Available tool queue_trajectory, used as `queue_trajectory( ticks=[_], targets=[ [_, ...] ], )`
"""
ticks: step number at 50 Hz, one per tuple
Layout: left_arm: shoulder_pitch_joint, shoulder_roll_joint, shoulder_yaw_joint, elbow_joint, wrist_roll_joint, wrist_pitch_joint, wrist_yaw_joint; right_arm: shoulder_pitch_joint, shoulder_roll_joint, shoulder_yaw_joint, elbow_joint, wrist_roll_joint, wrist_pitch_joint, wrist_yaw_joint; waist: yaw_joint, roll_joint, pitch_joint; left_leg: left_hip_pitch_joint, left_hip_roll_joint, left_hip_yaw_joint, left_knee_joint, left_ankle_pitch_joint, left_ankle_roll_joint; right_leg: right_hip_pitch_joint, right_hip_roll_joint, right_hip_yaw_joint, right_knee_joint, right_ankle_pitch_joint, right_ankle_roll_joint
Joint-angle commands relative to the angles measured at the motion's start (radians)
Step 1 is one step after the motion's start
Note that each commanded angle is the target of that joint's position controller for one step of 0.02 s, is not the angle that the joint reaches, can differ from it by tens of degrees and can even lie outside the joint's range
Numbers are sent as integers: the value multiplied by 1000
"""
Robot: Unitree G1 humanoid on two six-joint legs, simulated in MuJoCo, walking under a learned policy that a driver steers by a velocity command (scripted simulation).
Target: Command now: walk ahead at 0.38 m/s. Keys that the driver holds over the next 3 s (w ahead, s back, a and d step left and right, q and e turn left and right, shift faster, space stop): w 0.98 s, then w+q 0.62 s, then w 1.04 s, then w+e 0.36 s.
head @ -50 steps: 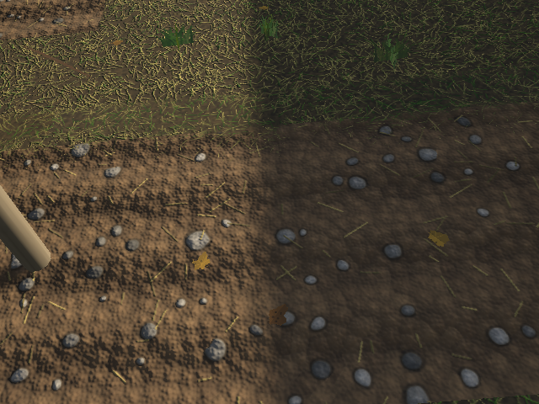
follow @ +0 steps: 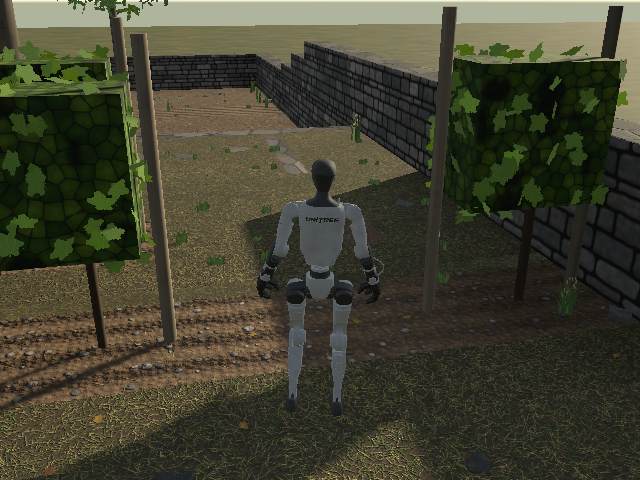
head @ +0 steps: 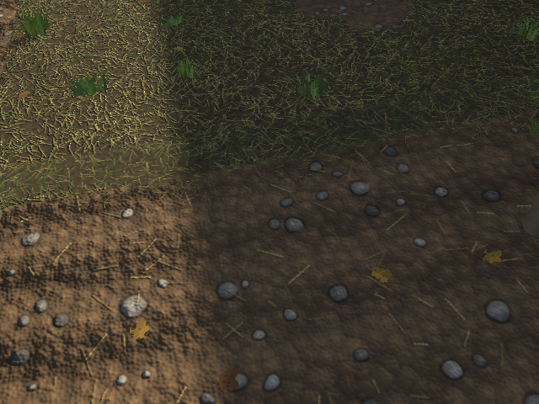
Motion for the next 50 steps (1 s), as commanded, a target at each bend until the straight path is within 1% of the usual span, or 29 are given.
queue_trajectory(
  ticks=[1,2,4,7,9,11,13,16,17,18,19,20,21,22,23,24,25,26,29,33,37,41,43,45,46,47,48,49,50],
  targets=[
    [77,125,25,-37,-3,-15,0,-126,-98,-22,-108,-4,-39,10,31,-67,36,-515,89,-34,147,104,37,369,-329,436,-285,259,-177],
    [74,109,17,-33,-2,-9,2,-136,-93,-24,-105,-14,-37,16,25,-74,27,-483,109,-20,110,152,34,352,-300,365,-296,349,-152],
    [95,105,12,-16,-5,0,8,-137,-60,-17,-104,-17,-30,29,23,-105,10,-444,104,20,56,218,8,327,-265,274,-314,469,-141],
    [115,123,12,9,-12,7,20,-222,-42,-8,-140,-22,-30,30,39,-101,49,-455,95,49,-93,316,-32,283,-250,201,-354,500,-143],
    [112,135,11,21,-6,13,29,-289,-30,1,-167,-21,-36,33,53,-109,74,-406,80,67,-231,414,-42,224,-228,150,-370,470,-129],
    [123,146,12,35,-6,13,33,-344,-33,4,-187,-14,-42,39,67,-122,94,-329,56,85,-340,496,-45,168,-221,123,-385,408,-125],
    [131,153,13,53,-13,8,30,-376,-43,2,-205,-11,-46,45,70,-131,117,-291,45,81,-393,516,-31,160,-246,130,-392,379,-128],
    [117,160,17,73,-21,12,30,-364,-75,-8,-219,-11,-55,53,34,-139,107,-260,35,72,-450,454,19,247,-286,125,-331,516,-105],
    [104,174,22,74,-19,16,32,-321,-93,-17,-211,-13,-57,53,7,-150,65,-195,13,88,-449,421,37,275,-287,116,-272,678,-95],
    [86,186,25,73,-15,22,34,-236,-117,-31,-190,-14,-57,49,-43,-163,-4,-77,-19,113,-451,403,61,285,-271,96,-161,864,-79],
    [74,173,18,68,-10,30,36,-78,-148,-49,-144,-16,-53,41,-119,-150,-104,134,-34,128,-461,421,92,232,-229,61,25,951,-55],
    [80,140,1,48,8,32,40,107,-206,-64,-108,-27,-48,29,-181,-57,-248,457,141,-75,-431,418,157,13,-179,44,331,668,-23],
    [237,-10,-39,47,-7,16,27,172,-274,-74,-80,-39,-50,40,-88,240,-417,764,395,-617,-567,121,327,-351,20,76,696,-175,37],
    [174,103,-18,66,-34,-2,20,153,-172,-50,-78,-20,-52,41,-130,174,-361,715,381,-733,-696,-68,301,-468,-9,180,804,-240,23],
    [51,155,-2,28,-56,-11,16,63,-138,-37,-87,-17,-52,36,-115,121,-170,555,353,-570,-719,-41,251,-539,-62,139,807,-154,14],
    [-12,148,-7,13,-44,-17,20,-7,-124,-31,-99,-24,-53,34,-84,17,-93,400,319,-452,-737,72,224,-500,-116,111,755,-62,9],
    [-50,137,-4,9,-17,-16,25,-51,-100,-24,-102,-34,-54,36,-55,-21,-38,269,272,-352,-762,206,200,-450,-149,98,693,-5,10],
    [-16,125,-1,12,-12,-8,25,-66,-89,-18,-102,-49,-59,36,-13,28,-46,203,256,-304,-785,268,204,-388,-178,108,666,33,12],
    [3,90,-7,21,-10,17,30,-63,-89,-19,-79,-34,-74,35,14,33,-24,113,228,-203,-852,333,221,-358,-203,89,583,66,35],
    [-139,83,-12,-23,4,18,33,-4,-130,-27,-49,-29,-71,20,-22,5,36,126,208,-114,-887,412,212,-458,-210,70,367,273,71],
    [-277,56,-26,-56,-3,0,17,71,-152,-26,-22,-17,-57,11,-83,3,52,166,175,-35,-873,441,167,-407,-164,23,123,457,72],
    [-396,62,-32,-106,-14,-9,-9,146,-162,-24,15,-15,-34,9,-122,12,77,296,226,-51,-818,467,165,-439,-136,13,21,411,57],
    [-414,75,-30,-125,-15,-14,-22,157,-171,-27,27,-14,-21,5,-110,25,74,370,260,-68,-770,534,154,-442,-123,14,-15,328,32],
    [-356,105,-19,-117,-13,-17,-27,141,-188,-31,27,-13,-10,-1,-64,53,34,410,269,-66,-695,701,132,-342,-93,-4,-43,251,4],
    [-260,131,-5,-93,-11,-18,-24,118,-193,-31,24,-13,-5,-4,-4,57,-27,400,241,-36,-583,869,114,-199,-62,-32,-73,253,-22],
    [-102,183,19,-49,-6,-18,-15,109,-173,-21,12,-20,-3,-6,69,37,-141,316,189,5,-391,902,85,48,-77,-22,-63,294,-60],
    [56,272,41,-25,16,-14,-7,153,-101,5,-25,-35,-15,-5,96,-96,-311,-6,95,59,-40,632,30,443,-307,272,-14,304,-169],
    [109,282,44,-2,3,-7,-11,235,-22,30,-16,-33,-36,1,72,-307,-417,-303,-44,7,208,-95,-6,651,-456,658,-135,127,-267],
    [92,184,17,-9,-2,-5,-8,155,-133,4,-19,-2,-49,6,104,-211,-329,-410,7,-85,308,-110,7,596,-434,633,-183,28,-222]
  ],
)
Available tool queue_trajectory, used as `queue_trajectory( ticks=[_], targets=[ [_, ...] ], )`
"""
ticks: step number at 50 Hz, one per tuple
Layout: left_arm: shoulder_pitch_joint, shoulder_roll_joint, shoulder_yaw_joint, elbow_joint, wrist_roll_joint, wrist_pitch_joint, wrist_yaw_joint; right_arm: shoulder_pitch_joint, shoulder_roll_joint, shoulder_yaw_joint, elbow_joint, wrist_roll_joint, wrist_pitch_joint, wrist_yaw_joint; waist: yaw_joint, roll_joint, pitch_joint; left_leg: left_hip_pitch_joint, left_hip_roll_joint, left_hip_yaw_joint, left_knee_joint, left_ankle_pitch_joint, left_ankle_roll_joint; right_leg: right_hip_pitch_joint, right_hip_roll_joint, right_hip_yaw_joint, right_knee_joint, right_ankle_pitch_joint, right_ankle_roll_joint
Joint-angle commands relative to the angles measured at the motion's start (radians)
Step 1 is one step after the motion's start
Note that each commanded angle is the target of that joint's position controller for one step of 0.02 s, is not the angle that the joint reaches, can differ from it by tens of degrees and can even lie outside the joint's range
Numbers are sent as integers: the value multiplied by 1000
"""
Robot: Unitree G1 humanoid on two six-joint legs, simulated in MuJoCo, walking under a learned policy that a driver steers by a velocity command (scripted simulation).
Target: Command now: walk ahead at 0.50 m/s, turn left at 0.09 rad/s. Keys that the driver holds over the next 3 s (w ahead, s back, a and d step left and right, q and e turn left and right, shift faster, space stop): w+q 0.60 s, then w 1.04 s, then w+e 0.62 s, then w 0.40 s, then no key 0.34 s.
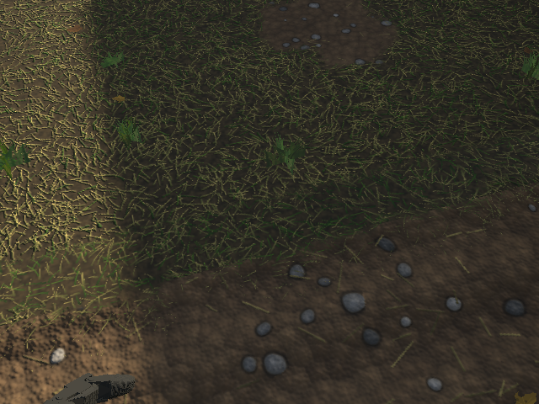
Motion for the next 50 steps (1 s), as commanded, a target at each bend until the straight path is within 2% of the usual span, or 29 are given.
queue_trajectory(
  ticks=[1,2,3,4,6,7,10,13,18,20,22,23,24,25,26,27,28,29,30,31,32,34,37,40,43,45,48,49,50],
  targets=[
    [306,163,54,21,-3,7,14,-49,-144,-22,-111,36,-48,7,168,-132,-215,-625,54,-79,458,21,26,702,-357,522,-232,-116,-207],
    [240,144,47,14,3,6,14,-91,-134,-22,-118,27,-47,4,140,-64,-142,-591,93,-61,408,104,20,566,-317,420,-267,-32,-188],
    [198,120,41,13,10,1,12,-93,-120,-27,-117,16,-37,3,107,-57,-87,-551,121,-60,362,161,12,463,-285,343,-310,19,-179],
    [175,111,40,17,16,-7,10,-66,-103,-28,-109,17,-23,3,79,-92,-77,-489,141,-67,341,195,4,394,-267,289,-344,49,-176],
    [159,106,43,35,15,-22,9,-38,-67,-25,-96,20,2,1,55,-95,-53,-459,144,-68,318,235,-14,325,-247,195,-395,104,-178],
    [156,113,46,45,16,-27,10,-52,-63,-27,-102,19,10,-2,50,-88,-34,-480,143,-74,301,269,-21,310,-242,153,-412,134,-174],
    [176,131,53,73,21,-28,22,-118,-56,-29,-131,10,13,-3,62,-67,-4,-552,136,-95,174,414,-36,336,-234,55,-431,204,-163],
    [177,149,55,87,17,-21,34,-201,-39,-24,-157,6,3,14,89,-61,15,-524,125,-44,-13,567,-30,354,-209,-41,-443,208,-132],
    [259,184,68,133,-2,9,45,-357,-20,-12,-241,6,1,44,149,-37,64,-584,115,26,-170,546,3,516,-267,-95,-403,255,-122],
    [264,196,74,142,-11,27,49,-379,-28,-16,-272,6,2,56,140,-46,63,-588,99,56,-196,460,27,583,-290,-112,-348,360,-107],
    [241,224,82,134,-14,42,57,-341,-54,-31,-286,7,7,63,99,-81,11,-482,43,116,-199,359,64,609,-289,-142,-230,671,-84],
    [231,236,86,129,-15,50,62,-271,-80,-46,-277,7,11,62,55,-98,-40,-381,3,145,-195,314,87,605,-281,-155,-117,823,-72],
    [213,239,85,123,-17,59,67,-134,-121,-72,-247,10,13,55,-24,-87,-114,-193,-41,158,-243,340,118,551,-251,-179,68,863,-48],
    [216,220,75,110,-11,55,71,34,-191,-107,-207,11,20,37,-104,-27,-203,107,-9,53,-284,381,166,350,-210,-182,336,662,-7],
    [318,70,28,58,26,28,53,49,-310,-129,-203,17,21,21,-3,250,-285,485,258,-468,-320,296,342,-126,-24,-143,711,-266,60],
    [252,111,25,44,-1,-16,36,66,-255,-108,-238,10,7,24,-44,177,-440,577,362,-816,-495,164,424,-274,50,104,871,-487,58],
    [143,172,42,11,-41,-40,25,36,-194,-90,-233,0,-4,27,-70,110,-308,500,333,-673,-525,201,360,-365,-10,145,866,-401,33],
    [117,162,35,-1,-38,-51,26,-20,-164,-81,-237,4,-10,26,-30,39,-207,353,291,-544,-524,271,319,-347,-54,135,778,-312,17],
    [112,161,39,7,-12,-51,34,-92,-133,-71,-250,4,-11,26,17,-13,-133,200,251,-446,-534,382,290,-287,-88,127,684,-263,23],
    [141,171,47,17,3,-40,37,-139,-101,-58,-267,-8,-11,22,56,0,-110,97,231,-377,-558,482,281,-211,-115,127,637,-222,31],
    [165,168,49,21,6,-26,34,-158,-100,-56,-276,-15,-12,19,76,28,-99,29,222,-352,-577,551,288,-160,-123,122,609,-209,44],
    [184,138,44,28,13,-5,34,-149,-106,-56,-263,-10,-19,13,86,24,-85,-44,199,-264,-603,654,283,-128,-129,96,525,-167,73],
    [92,103,30,0,17,5,36,-104,-130,-59,-234,-6,-21,-3,56,31,-49,-69,156,-166,-626,696,245,-152,-120,74,339,18,97],
    [-4,83,21,-19,8,-2,27,-65,-135,-56,-210,-2,-18,-8,10,51,-34,-63,123,-116,-625,596,197,-104,-85,59,126,219,90],
    [-86,89,21,-45,-5,-10,14,-14,-143,-56,-178,2,-17,-6,-27,63,1,-3,162,-153,-620,510,192,-110,-64,60,24,269,71],
    [-122,100,23,-63,-4,-16,4,12,-144,-56,-159,3,-11,-8,-35,64,15,92,199,-184,-579,540,189,-160,-56,67,-20,213,47],
    [-98,118,30,-69,-3,-23,-7,19,-154,-61,-142,2,3,-15,-7,86,7,190,240,-215,-512,668,166,-138,-37,59,-62,89,4],
    [-50,132,38,-60,-2,-25,-6,4,-161,-62,-143,2,7,-16,23,99,-19,197,230,-205,-460,803,154,-63,-15,39,-72,50,-15],
    [56,157,53,-30,0,-26,-1,-17,-157,-59,-147,0,11,-17,83,94,-87,182,191,-171,-345,960,134,93,14,9,-103,75,-43]
  ],
)
Over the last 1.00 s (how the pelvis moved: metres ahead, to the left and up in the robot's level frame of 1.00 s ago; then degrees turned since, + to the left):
0.52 0.01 -0.01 0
